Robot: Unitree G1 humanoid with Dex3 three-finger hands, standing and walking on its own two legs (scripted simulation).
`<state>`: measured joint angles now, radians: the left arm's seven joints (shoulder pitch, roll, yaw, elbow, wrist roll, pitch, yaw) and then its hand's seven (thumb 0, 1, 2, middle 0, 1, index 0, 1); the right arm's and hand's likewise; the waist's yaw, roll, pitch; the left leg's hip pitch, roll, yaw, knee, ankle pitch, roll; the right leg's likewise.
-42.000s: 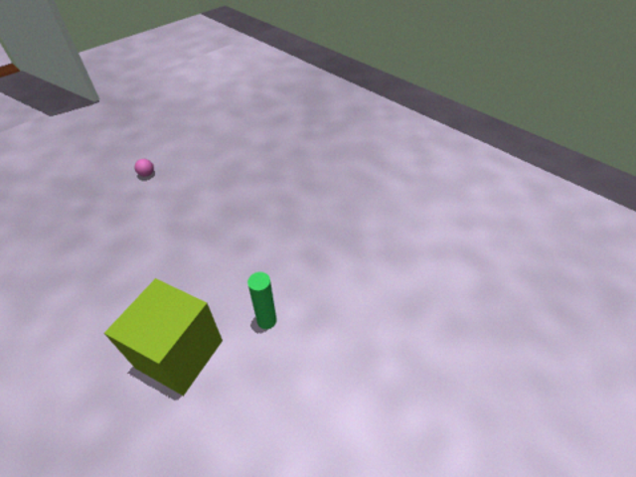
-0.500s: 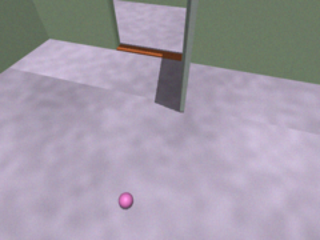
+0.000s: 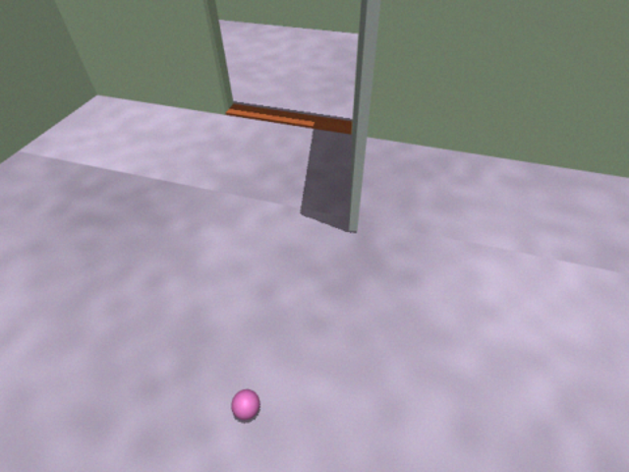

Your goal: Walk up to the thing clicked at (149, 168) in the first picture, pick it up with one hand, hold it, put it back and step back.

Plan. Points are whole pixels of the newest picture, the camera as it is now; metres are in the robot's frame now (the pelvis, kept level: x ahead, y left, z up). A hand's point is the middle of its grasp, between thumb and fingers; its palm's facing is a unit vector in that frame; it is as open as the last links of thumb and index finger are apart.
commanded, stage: stand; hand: left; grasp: from above
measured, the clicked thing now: (245, 404) +0.46 +0.24 -0.74
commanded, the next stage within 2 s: step back in 1.52 s
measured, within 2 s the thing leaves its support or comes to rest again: neither
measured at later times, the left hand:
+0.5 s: hand out of the picture +0.06 +0.24 -0.16, palm faces +0.00 -0.94 -0.33, open 7.4 cm
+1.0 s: hand out of the picture +0.09 +0.24 -0.16, palm faces +0.00 -0.94 -0.34, open 7.4 cm
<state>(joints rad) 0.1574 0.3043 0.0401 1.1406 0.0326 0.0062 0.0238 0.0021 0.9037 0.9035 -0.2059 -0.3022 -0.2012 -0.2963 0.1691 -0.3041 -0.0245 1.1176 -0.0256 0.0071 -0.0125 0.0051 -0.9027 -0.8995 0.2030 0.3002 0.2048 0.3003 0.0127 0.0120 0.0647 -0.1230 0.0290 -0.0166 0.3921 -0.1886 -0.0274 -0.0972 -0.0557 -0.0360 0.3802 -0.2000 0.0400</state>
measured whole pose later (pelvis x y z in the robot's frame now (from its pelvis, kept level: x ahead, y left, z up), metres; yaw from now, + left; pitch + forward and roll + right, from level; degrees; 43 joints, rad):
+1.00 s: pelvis +0.02 -0.01 +0.00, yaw -1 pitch -3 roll +0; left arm 0.11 0.32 0.03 1.14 0.02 0.00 0.01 0.00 0.90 0.90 -0.21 -0.30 -0.20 -0.30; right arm 0.12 -0.33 -0.01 1.14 -0.02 0.00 0.00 0.00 -0.90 -0.90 0.20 0.30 0.21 0.30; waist 0.00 0.01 0.06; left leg -0.11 0.04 -0.01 0.34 -0.18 -0.04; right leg -0.09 -0.04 -0.03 0.34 -0.20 0.03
